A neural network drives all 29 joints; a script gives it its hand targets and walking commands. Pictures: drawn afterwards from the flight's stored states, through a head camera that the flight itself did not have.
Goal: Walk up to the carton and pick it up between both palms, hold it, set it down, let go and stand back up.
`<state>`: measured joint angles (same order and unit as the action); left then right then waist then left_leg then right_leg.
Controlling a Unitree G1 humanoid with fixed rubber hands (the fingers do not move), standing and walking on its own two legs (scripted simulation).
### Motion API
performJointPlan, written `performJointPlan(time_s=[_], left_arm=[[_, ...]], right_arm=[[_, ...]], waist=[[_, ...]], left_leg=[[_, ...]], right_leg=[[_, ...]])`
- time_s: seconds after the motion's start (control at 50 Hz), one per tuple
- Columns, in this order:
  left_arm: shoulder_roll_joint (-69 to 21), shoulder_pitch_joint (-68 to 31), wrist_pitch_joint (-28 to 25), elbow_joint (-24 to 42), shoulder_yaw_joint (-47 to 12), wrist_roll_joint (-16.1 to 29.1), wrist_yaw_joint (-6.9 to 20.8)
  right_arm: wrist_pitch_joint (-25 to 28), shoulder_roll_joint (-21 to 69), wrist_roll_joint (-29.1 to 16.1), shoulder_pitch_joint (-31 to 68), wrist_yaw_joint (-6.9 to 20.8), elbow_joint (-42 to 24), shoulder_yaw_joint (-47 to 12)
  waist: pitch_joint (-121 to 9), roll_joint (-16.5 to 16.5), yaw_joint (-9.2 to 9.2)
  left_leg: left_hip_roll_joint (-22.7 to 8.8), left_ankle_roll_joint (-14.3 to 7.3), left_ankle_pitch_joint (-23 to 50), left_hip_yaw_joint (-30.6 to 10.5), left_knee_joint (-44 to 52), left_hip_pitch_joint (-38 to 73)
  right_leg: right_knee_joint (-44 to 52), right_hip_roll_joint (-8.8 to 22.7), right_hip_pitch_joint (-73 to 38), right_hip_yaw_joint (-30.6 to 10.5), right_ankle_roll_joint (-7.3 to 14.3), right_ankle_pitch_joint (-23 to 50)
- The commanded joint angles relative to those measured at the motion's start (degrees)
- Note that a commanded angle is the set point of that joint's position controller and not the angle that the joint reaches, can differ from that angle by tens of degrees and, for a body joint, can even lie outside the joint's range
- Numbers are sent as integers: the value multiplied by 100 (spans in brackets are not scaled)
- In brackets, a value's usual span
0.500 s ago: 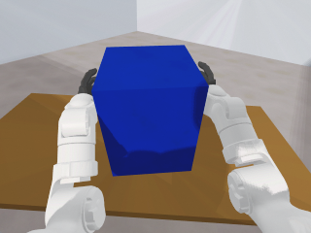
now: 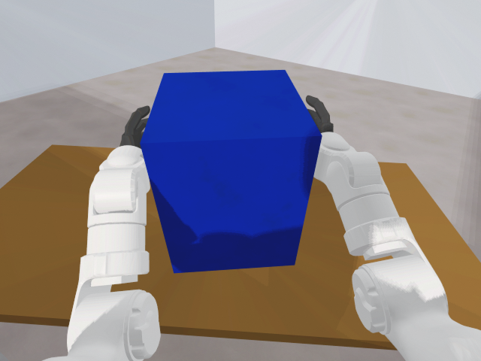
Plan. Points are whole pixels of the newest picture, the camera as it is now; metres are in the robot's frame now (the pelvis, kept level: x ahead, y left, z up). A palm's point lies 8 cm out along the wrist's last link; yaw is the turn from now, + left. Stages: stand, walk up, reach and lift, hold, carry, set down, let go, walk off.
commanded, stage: hold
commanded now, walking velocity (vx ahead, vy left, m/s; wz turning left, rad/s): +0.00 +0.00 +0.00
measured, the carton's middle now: (230, 170) +0.36 -0.01 +0.21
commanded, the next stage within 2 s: set down in 0.28 s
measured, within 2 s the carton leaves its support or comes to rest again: neither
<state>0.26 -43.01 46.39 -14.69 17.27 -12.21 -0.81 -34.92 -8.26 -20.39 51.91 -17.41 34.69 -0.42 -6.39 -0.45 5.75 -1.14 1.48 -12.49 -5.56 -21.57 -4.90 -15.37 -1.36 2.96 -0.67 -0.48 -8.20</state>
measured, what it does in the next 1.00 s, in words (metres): stands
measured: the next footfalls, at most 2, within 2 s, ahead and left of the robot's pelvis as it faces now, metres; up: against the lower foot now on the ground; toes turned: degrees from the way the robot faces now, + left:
none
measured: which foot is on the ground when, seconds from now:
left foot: down 0.00-1.00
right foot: down 0.00-1.00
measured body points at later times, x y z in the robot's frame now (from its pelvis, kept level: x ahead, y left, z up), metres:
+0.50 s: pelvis +0.00 +0.00 +0.00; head -0.08 +0.02 +0.44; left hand +0.39 +0.14 +0.25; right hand +0.39 -0.15 +0.27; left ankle +0.00 +0.13 -0.75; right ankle +0.01 -0.13 -0.75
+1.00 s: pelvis +0.00 -0.01 +0.00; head -0.04 +0.02 +0.45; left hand +0.40 +0.13 +0.17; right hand +0.39 -0.17 +0.18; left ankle +0.00 +0.13 -0.75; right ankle +0.01 -0.12 -0.75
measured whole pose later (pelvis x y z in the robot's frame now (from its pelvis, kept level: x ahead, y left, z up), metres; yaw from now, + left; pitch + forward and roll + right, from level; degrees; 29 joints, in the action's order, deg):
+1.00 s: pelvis +0.00 -0.01 +0.00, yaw +1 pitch -7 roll -1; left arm -1.7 -36.2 28.0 -20.1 15.5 -14.4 -3.2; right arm -8.8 -2.8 -9.2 43.0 -10.6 43.5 3.5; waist 0.7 2.7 6.7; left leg -1.1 1.9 -12.0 -6.2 -20.3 -1.3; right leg -15.6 -1.0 -0.4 1.0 0.0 -9.1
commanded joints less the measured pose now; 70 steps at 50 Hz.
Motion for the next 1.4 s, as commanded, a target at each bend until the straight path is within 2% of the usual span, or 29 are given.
performJointPlan(time_s=[0.0, 0.04, 0.12, 0.14, 0.18, 0.24, 0.26, 0.28, 0.32, 0.4, 0.46, 0.52, 0.56, 0.64, 0.74, 0.76, 0.8, 0.82, 0.86, 0.92, 0.98, 1.04, 1.06, 1.16, 1.24, 1.26, 1.28, 1.36, 1.38], left_arm=[[-3113, -4621, -500, 685, -2184, 709, 775], [-3200, -4889, -454, 585, -2271, 795, 866], [-3410, -4998, -514, 1031, -2669, 942, 742], [-3381, -4880, -496, 1013, -2705, 999, 753], [-3351, -5045, -535, 838, -2601, 1062, 745], [-3188, -4757, -447, 496, -2203, 658, 819], [-3336, -4556, -431, 582, -2429, 770, 853], [-3494, -4740, -516, 1693, -2660, 1010, 747], [-3424, -5264, -600, 1991, -3099, 1237, 603], [-3123, -5039, -694, 372, -2110, 711, 776], [-3209, -5281, -1127, 316, -2046, 531, 867], [-2812, -5098, -1468, -540, -1541, 78, 958], [-2900, -4234, -1526, -1197, -1253, -69, 1096], [-2842, -4051, -1786, -1037, -1161, -212, 1215], [-3681, -4305, -2204, -136, -2301, 297, 925], [-3675, -4450, -2287, 59, -2423, 366, 836], [-3600, -3902, -2307, -12, -2334, 235, 807], [-3585, -4178, -2338, 401, -2684, 405, 761], [-3499, -4027, -2279, 208, -2493, 290, 766], [-3826, -4614, -2432, 808, -3224, 674, 633], [-3807, -4180, -2403, 586, -3081, 525, 483], [-3590, -3608, -2235, -6, -2490, 204, 527], [-3673, -3586, -2222, 52, -2529, 160, 559], [-3295, -3487, -2246, -947, -1543, -192, 737], [-3473, -3934, -2484, -819, -1754, -175, 634], [-3356, -3700, -2532, -979, -1512, -265, 629], [-3651, -3904, -2640, -600, -1853, -204, 568], [-3796, -4025, -2840, -152, -2345, 30, 421], [-3808, -4053, -2853, -387, -2352, 5, 390]], right_arm=[[203, 4239, -756, 4204, 814, -1606, -1705], [207, 4158, -650, 4347, 841, -1487, -1476], [295, 4152, -862, 4451, 842, -1820, -1656], [276, 4158, -853, 4329, 785, -2040, -1716], [232, 4000, -657, 4351, 820, -1615, -1463], [197, 4073, -680, 4219, 832, -1429, -1477], [273, 4008, -761, 4385, 808, -1783, -1528], [345, 4171, -1106, 4525, 874, -2278, -1976], [391, 4143, -1073, 4427, 881, -2350, -1931], [731, 3841, -359, 4753, 972, -1171, -1264], [1281, 3859, 2, 4806, 1109, -855, -999], [1694, 3822, 755, 4419, 1231, 272, -308], [1987, 3551, 913, 4234, 1328, 319, -46], [2385, 3659, 1148, 3951, 1416, 375, -194], [3059, 3741, 1083, 4304, 1427, -553, -638], [3147, 3870, 978, 4465, 1417, -607, -818], [3137, 3854, 1009, 3893, 1412, -678, -1107], [3145, 3877, 952, 3818, 1425, -715, -1269], [3152, 4009, 983, 3920, 1420, -892, -1364], [3328, 4071, 959, 4200, 1427, -1550, -1518], [3187, 4128, 839, 3918, 1475, -1219, -1530], [3029, 3791, 969, 3672, 1550, -695, -1349], [2970, 3707, 1087, 3303, 1569, -371, -1176], [2981, 3797, 1457, 3582, 1696, 60, -570], [3270, 3638, 1712, 3658, 1766, 301, -206], [3239, 3748, 1784, 3326, 1807, 686, -217], [3387, 3644, 1796, 3303, 1852, 582, -138], [3620, 3809, 1775, 3431, 1881, 202, -444], [3628, 3795, 1858, 3488, 1846, 457, -250]], waist=[[-1830, 114, -150], [-1705, 57, 35], [-2471, -371, 70], [-2425, -228, 144], [-2079, -235, 246], [-1754, -167, -35], [-1978, -165, 95], [-3119, -179, -96], [-3268, -458, 112], [-1632, -142, -38], [-1941, -173, 27], [-1246, -243, 144], [-913, 71, 95], [-1105, 75, -14], [-2330, -310, 175], [-2480, -374, 75], [-2212, -1, 144], [-2536, -208, 225], [-2087, 60, 11], [-2783, -96, 209], [-2661, -396, 73], [-1908, -61, -124], [-1709, -76, 40], [-1108, 360, -127], [-1626, -103, -102], [-1216, 85, -198], [-1773, -132, -65], [-2426, -128, -133], [-2183, -295, 14]], left_leg=[[488, 36, 1505, 379, 248, 203], [465, 44, 1051, 393, 361, 62], [449, 198, 1909, 322, 102, 468], [457, 223, 2199, 351, 21, 425], [460, 175, 1557, 365, 173, 308], [469, 91, 1157, 383, 276, 68], [418, 145, 1621, 357, 210, 214], [433, 67, 2643, 322, 87, 542], [483, 318, 2986, 301, -156, 763], [442, 133, 1096, 421, 400, 241], [291, 179, 1244, 334, 366, 658], [398, 104, 705, 526, 548, 407], [335, -7, 884, 517, 594, 443], [400, -35, 1559, 809, 532, 662], [302, 278, 3011, 575, -1, 1564], [325, 282, 3191, 616, -34, 1593], [391, 169, 3002, 591, 12, 1296], [402, 207, 3010, 563, -52, 1428], [478, 85, 2243, 675, 198, 867], [449, 164, 2208, 568, 94, 1023], [445, 233, 2287, 496, -13, 987], [388, 85, 1582, 534, 301, 643], [318, 121, 1757, 450, 293, 841], [337, -90, 819, 655, 656, 342], [297, 132, 1188, 685, 504, 749], [314, 51, 1228, 790, 534, 651], [225, 179, 1633, 678, 410, 1032], [243, 282, 2597, 658, 121, 1412], [265, 291, 2396, 697, 128, 1357]], right_leg=[[-20, -308, -817, 178, -290, 1252], [23, -306, -691, 193, -232, 816], [-159, -366, -831, 249, -217, 1491], [-221, -405, -1047, 231, -231, 1869], [-49, -335, -714, 218, -202, 1235], [1, -277, -763, 179, -234, 862], [-81, -313, -972, 186, -230, 1384], [-244, -484, -1502, 72, -144, 2196], [-250, -482, -1247, 185, -128, 2305], [75, -304, -729, 178, -133, 732], [7, -319, -672, 333, -86, 767], [122, -212, -702, 419, -178, 405], [175, -220, -773, 430, -165, 508], [123, -230, -1121, 499, -259, 1141], [-87, -319, -1053, 685, -159, 1854], [-95, -305, -1114, 661, -190, 2018], [-199, -243, -1489, 583, -271, 2571], [-305, -196, -1512, 620, -277, 2757], [-207, -143, -1697, 531, -305, 2437], [-331, -154, -1627, 574, -274, 2497], [-361, -179, -1395, 545, -251, 2419], [-190, -185, -1270, 520, -281, 1737], [-153, -231, -1036, 591, -231, 1689], [13, -179, -923, 516, -284, 831], [-7, -171, -835, 598, -202, 933], [13, -205, -738, 572, -206, 919], [-119, -249, -662, 677, -172, 1137], [-144, -274, -846, 697, -206, 1949], [-87, -230, -716, 666, -193, 1739]])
